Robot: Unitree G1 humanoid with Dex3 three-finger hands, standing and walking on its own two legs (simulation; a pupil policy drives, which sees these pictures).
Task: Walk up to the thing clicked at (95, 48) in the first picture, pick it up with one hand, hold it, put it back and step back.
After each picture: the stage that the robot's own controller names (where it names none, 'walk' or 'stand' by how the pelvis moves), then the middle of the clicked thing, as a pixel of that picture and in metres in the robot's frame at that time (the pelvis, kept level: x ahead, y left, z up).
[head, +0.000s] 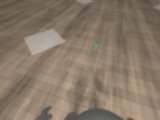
stand; (95, 47) +1.56 -0.14 -0.72
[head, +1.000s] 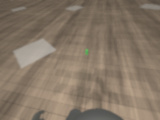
walk; (86, 52) +1.44 +0.18 -0.70
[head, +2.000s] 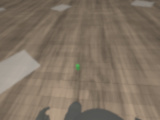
walk; (77, 67) +0.92 +0.28 -0.71
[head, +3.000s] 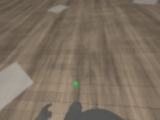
walk; (76, 84) +0.55 +0.26 -0.72
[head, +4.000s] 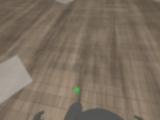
walk; (77, 90) +0.40 +0.19 -0.70
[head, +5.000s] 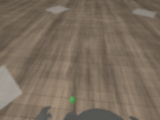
stand; (72, 100) +0.35 +0.19 -0.72
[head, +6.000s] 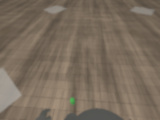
stand; (72, 101) +0.33 +0.20 -0.72
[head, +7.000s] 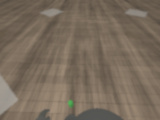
stand; (70, 103) +0.31 +0.21 -0.72
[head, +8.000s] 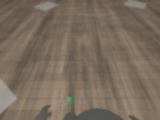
stand; (69, 100) +0.30 +0.24 -0.72
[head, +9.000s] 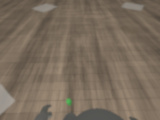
stand; (69, 102) +0.29 +0.24 -0.72
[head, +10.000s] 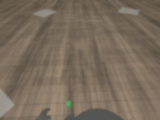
stand; (69, 104) +0.30 +0.23 -0.72
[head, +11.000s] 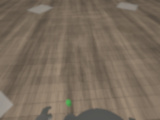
stand; (68, 102) +0.29 +0.24 -0.72
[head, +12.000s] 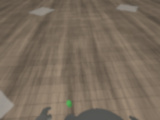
stand; (69, 103) +0.29 +0.24 -0.72
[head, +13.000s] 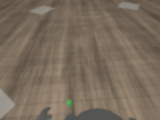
stand; (69, 103) +0.29 +0.24 -0.72
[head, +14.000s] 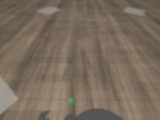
stand; (71, 101) +0.33 +0.20 -0.72
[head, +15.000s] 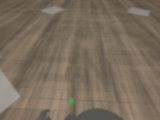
stand; (72, 101) +0.33 +0.19 -0.73
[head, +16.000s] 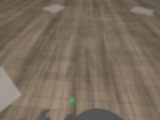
stand; (72, 100) +0.33 +0.19 -0.73
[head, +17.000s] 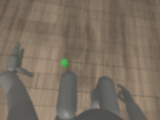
go down; (64, 63) +0.41 +0.22 -0.36
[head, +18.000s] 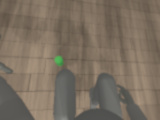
go down; (59, 61) +0.41 +0.25 -0.30
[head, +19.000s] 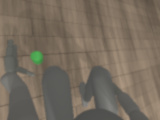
close in; (37, 58) +0.39 +0.28 -0.22
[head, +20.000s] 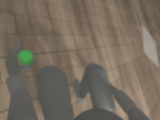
close; (26, 58) +0.39 +0.28 -0.21
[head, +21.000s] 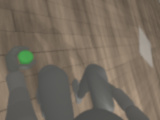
lift; (26, 58) +0.37 +0.28 -0.22
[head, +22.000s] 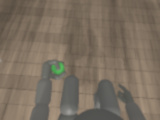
lift; (59, 70) +0.32 +0.22 -0.04
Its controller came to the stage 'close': yes
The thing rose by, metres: 0.67
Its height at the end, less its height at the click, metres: +0.67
